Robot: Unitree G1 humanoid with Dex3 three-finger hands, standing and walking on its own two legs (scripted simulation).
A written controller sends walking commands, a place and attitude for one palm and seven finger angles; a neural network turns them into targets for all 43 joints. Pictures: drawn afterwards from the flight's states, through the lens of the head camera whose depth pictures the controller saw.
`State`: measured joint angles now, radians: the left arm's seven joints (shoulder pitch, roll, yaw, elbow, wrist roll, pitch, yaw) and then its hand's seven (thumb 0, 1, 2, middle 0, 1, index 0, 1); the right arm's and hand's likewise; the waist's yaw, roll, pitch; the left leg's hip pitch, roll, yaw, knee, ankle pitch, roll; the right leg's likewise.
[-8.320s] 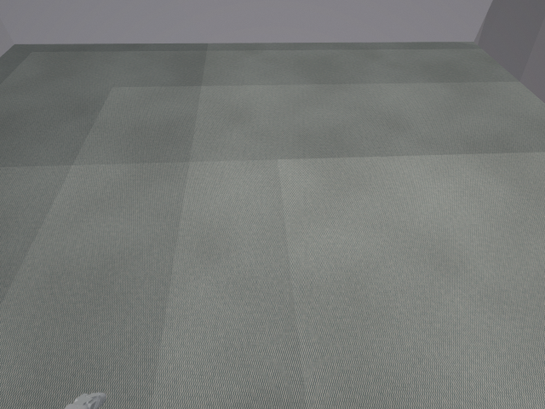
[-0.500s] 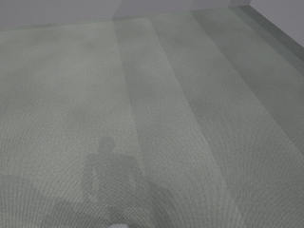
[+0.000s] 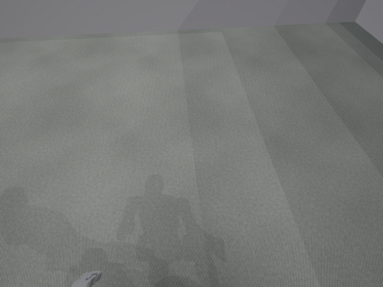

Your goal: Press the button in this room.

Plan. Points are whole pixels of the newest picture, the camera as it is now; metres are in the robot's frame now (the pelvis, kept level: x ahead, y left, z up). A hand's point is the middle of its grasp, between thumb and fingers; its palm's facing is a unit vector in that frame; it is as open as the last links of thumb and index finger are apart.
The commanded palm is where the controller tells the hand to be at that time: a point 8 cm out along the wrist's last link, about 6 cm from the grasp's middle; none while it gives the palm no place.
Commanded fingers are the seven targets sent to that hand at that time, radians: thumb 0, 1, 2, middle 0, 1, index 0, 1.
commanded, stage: turn or walk to find it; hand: left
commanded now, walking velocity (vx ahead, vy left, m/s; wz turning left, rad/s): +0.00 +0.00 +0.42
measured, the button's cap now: out of the picture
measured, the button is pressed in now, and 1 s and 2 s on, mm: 0 0 0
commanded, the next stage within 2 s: none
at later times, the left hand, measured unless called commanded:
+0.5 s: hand out of the picture -0.06 +0.20 -0.18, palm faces +0.29 -0.93 -0.24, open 7.4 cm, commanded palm none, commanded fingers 0.00 0.90 0.90 -0.20 -0.30 -0.20 -0.30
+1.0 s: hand out of the picture -0.04 +0.22 -0.15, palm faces +0.41 -0.87 -0.27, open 7.4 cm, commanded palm none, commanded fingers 0.00 0.90 0.90 -0.20 -0.30 -0.20 -0.30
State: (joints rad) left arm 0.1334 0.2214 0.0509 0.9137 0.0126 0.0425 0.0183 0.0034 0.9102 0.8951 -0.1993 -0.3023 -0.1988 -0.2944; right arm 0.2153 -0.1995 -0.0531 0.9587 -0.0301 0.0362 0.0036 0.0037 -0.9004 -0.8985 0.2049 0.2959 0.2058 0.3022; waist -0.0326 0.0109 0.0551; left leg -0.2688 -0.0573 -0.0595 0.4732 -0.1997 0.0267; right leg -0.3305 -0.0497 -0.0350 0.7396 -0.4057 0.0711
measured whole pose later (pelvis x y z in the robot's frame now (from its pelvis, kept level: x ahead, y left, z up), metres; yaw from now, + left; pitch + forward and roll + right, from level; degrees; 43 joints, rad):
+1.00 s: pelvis -0.07 -0.01 +0.00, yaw +25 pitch +0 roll +1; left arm 0.14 0.21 0.04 0.91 0.01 0.03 0.02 0.00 0.91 0.90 -0.20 -0.30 -0.20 -0.29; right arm 0.23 -0.20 -0.06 0.97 -0.03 0.04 0.00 0.00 -0.90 -0.90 0.20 0.30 0.21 0.30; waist -0.03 0.02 0.05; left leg -0.30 -0.07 -0.07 0.50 -0.20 0.02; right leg -0.27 -0.04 -0.04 0.59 -0.33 0.06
